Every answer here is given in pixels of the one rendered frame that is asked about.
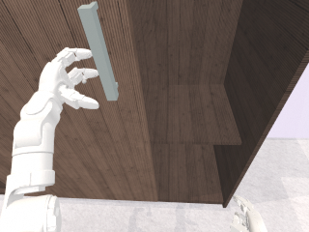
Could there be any left robot hand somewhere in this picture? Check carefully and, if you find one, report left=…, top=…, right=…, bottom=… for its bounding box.
left=38, top=47, right=99, bottom=109

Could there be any handle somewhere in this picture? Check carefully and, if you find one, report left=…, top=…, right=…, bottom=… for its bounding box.
left=77, top=1, right=119, bottom=101

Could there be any robot left upper arm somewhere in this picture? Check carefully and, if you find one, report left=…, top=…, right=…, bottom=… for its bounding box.
left=1, top=194, right=62, bottom=232

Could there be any left robot forearm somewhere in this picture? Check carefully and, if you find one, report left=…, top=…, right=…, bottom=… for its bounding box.
left=0, top=91, right=63, bottom=232

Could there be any right robot hand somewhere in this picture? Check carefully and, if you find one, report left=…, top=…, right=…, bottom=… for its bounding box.
left=230, top=194, right=267, bottom=232

